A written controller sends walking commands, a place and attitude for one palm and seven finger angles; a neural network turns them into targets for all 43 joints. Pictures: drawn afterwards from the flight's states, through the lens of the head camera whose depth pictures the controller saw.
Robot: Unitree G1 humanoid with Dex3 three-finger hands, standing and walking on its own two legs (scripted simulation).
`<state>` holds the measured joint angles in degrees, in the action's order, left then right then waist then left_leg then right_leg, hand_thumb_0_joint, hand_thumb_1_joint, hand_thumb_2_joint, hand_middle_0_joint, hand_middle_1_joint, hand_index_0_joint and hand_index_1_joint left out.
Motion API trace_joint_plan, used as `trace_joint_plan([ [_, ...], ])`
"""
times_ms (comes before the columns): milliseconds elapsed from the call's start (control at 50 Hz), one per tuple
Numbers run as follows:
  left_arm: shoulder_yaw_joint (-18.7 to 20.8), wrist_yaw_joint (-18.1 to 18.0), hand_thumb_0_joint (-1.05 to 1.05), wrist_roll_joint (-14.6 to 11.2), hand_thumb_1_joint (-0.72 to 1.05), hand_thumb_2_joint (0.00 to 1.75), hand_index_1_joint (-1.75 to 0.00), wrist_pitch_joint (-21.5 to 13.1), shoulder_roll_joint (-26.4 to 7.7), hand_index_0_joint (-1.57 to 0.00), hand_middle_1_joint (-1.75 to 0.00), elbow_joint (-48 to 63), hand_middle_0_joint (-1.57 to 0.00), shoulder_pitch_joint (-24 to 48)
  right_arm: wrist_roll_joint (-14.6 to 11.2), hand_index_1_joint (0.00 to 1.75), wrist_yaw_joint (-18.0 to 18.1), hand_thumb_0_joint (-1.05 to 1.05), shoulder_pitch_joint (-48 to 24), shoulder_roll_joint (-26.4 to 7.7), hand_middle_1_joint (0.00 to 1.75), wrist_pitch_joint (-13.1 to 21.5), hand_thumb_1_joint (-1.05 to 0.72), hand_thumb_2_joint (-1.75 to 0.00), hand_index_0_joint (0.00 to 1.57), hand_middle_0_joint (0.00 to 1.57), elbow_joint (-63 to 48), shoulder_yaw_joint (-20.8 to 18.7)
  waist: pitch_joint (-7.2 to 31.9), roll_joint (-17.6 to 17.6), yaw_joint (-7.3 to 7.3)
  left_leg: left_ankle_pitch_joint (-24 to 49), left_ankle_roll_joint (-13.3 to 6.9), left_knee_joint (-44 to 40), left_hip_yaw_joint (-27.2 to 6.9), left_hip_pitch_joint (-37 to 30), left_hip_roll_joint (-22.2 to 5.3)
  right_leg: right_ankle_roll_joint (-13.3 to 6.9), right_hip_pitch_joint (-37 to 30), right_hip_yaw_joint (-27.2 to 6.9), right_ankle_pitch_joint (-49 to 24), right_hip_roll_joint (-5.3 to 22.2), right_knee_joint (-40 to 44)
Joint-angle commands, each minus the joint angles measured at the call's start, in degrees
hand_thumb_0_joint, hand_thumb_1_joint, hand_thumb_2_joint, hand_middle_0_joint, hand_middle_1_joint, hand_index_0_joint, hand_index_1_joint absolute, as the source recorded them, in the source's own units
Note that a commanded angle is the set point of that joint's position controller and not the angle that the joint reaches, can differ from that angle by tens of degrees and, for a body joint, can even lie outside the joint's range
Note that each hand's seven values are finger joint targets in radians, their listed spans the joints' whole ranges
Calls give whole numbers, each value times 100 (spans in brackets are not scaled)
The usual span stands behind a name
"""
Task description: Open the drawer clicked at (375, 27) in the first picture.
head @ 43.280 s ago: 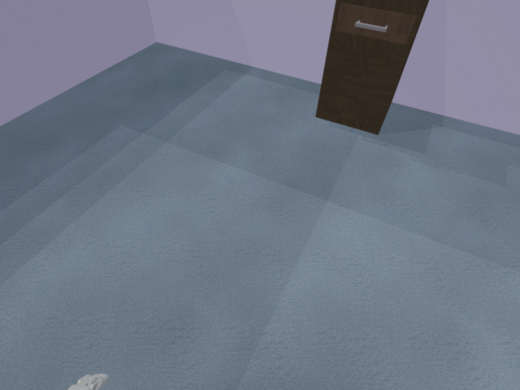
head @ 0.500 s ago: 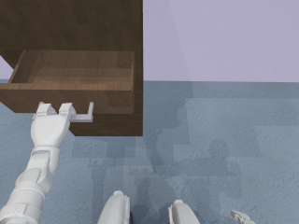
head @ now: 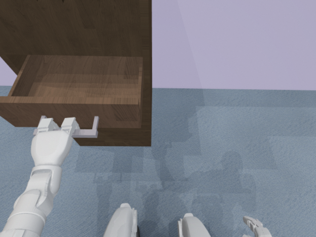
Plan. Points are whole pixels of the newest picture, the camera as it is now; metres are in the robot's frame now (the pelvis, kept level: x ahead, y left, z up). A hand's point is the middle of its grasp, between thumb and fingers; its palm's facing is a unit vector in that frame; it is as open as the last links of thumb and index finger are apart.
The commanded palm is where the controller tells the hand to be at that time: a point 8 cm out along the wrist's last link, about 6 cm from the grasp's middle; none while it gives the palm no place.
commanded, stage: pull the drawer open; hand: left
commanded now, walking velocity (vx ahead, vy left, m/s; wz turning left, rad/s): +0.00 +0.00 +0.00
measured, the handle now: (68, 126) +0.39 +0.26 -0.02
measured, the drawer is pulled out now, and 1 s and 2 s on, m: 0.17 0.21 0.27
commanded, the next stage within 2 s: none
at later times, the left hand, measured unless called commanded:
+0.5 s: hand (61, 158) +0.31 +0.27 -0.04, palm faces -0.02 -0.03 -1.00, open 5.4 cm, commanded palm +0.27 +0.27 -0.01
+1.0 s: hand (58, 168) +0.29 +0.27 -0.04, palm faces -0.01 -0.04 -1.00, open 5.4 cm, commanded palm +0.24 +0.27 -0.01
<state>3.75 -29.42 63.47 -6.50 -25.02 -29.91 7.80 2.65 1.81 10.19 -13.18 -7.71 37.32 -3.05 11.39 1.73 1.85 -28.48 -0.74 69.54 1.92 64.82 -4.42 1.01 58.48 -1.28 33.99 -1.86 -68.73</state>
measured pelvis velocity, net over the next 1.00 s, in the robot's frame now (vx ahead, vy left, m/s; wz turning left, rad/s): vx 0.00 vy -0.01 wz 0.01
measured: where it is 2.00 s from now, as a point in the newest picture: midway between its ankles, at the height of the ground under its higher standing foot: outside the picture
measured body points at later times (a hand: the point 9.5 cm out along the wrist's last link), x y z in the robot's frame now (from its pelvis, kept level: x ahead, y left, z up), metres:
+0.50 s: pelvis +0.00 +0.00 +0.00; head +0.11 +0.00 +0.44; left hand +0.31 +0.27 +0.01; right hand +0.14 -0.26 -0.13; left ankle +0.03 +0.11 -0.63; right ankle -0.02 -0.14 -0.63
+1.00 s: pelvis +0.00 -0.01 +0.00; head +0.11 +0.00 +0.44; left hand +0.28 +0.27 +0.01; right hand +0.16 -0.26 -0.12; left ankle +0.03 +0.11 -0.63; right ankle -0.02 -0.14 -0.63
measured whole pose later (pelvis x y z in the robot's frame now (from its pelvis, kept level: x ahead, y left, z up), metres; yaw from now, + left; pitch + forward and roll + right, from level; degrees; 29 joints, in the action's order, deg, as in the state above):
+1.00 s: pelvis +0.00 -0.01 +0.00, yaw +0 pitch +23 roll -2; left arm 3.7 -31.0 62.7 -6.0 -24.2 -19.7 -4.4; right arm 2.8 1.6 8.2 -12.6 -6.6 36.0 -2.4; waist 11.4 1.5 0.9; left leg -29.2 -0.2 70.1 1.5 63.8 -4.2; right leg 0.5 57.6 -1.0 35.1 -1.8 -69.8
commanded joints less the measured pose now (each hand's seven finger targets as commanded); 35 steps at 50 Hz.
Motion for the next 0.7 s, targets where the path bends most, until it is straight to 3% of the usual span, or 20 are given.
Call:
trace_joint_plan([
  [0,633,-165,0,-118,90,90,-135,204,-1120,-40,-135,518,-40,-320,14,30,33,0,201,-845,30,196,-90,-90,20,20,-526,-290,1955,62,-368,2211,-61,-683,-91,-2238,349,-352,-667,343,-2501,-236,841],
  [100,630,-160,0,-130,90,90,-135,244,-1131,-40,-135,544,-40,-342,12,30,46,0,170,-852,30,214,-90,-90,20,20,-531,-283,1894,-63,-352,2112,-73,-689,-101,-2173,348,-343,-684,343,-2447,-227,865],
  [200,555,-164,0,-131,90,90,-135,267,-1036,-40,-135,668,-40,-554,9,30,43,0,121,-832,30,230,-90,-90,20,20,-565,-267,1896,124,-375,2124,-64,-707,-88,-2265,359,-353,-651,343,-2409,-227,872],
  [220,583,-174,0,-116,90,90,-135,266,-1050,-40,-135,650,-40,-590,-12,30,48,0,124,-808,30,213,-90,-90,20,20,-566,-248,1895,2,-399,2107,-61,-727,-77,-2255,362,-337,-656,352,-2392,-224,870],
  [280,478,-152,0,-117,90,90,-135,295,-970,-40,-135,583,-40,-598,1,30,58,0,98,-817,30,244,-90,-90,20,20,-585,-247,1681,-40,-340,1914,-71,-724,-73,-2159,369,-337,-616,345,-2276,-225,933],
  [320,634,-155,0,-98,90,90,-135,247,-1135,-40,-135,759,-40,-591,-4,30,72,0,79,-811,30,233,-90,-90,20,20,-589,-241,1862,25,-410,2029,-68,-707,-60,-2212,371,-336,-648,314,-2372,-219,871],
  [340,602,-151,0,-139,90,90,-135,273,-1049,-40,-135,671,-40,-897,12,30,56,0,82,-812,30,249,-90,-90,20,20,-619,-241,1837,3,-456,2044,-66,-711,-68,-2196,380,-353,-730,327,-2399,-232,869],
  [360,505,-151,0,-139,90,90,-135,271,-961,-40,-135,772,-40,-752,-5,30,57,0,64,-800,30,251,-90,-90,20,20,-615,-243,1858,-31,-379,2067,-73,-714,-55,-2215,376,-335,-703,318,-2468,-220,901],
  [380,594,-152,0,-141,90,90,-135,265,-1026,-40,-135,783,-40,-927,1,30,54,0,81,-803,30,261,-90,-90,20,20,-625,-248,1861,12,-450,2104,-59,-720,-58,-2228,373,-348,-752,326,-2468,-226,872],
  [480,534,-157,0,-188,90,90,-135,259,-907,-40,-135,885,-40,-1223,1,30,32,0,37,-787,30,283,-90,-90,20,20,-668,-236,1762,-35,-406,2141,-69,-685,-55,-2198,380,-342,-772,315,-2605,-225,894],
  [500,690,-154,0,-199,90,90,-135,257,-1057,-40,-135,901,-40,-1157,9,30,33,0,35,-817,30,277,-90,-90,20,20,-659,-237,1792,-61,-433,2151,-63,-683,-96,-2153,369,-355,-772,307,-2572,-224,849],
  [580,558,-201,0,-165,90,90,-135,227,-899,-40,-135,1092,-40,-1277,17,30,27,0,7,-782,30,303,-90,-90,20,20,-683,-252,1784,55,-410,2147,-64,-668,-58,-2242,372,-346,-715,322,-2575,-221,854],
  [600,710,-206,0,-191,90,90,-135,239,-1023,-40,-135,1084,-40,-1349,23,30,18,0,12,-807,30,293,-90,-90,20,20,-693,-241,1796,29,-459,2199,-54,-677,-90,-2201,375,-362,-762,329,-2585,-222,823],
  [680,564,-269,0,-176,90,90,-135,245,-814,-40,-135,1270,-40,-1620,22,30,-8,0,-36,-771,30,305,-90,-90,20,20,-734,-250,1825,28,-448,2235,-51,-659,-68,-2289,380,-348,-741,322,-2642,-227,829],
])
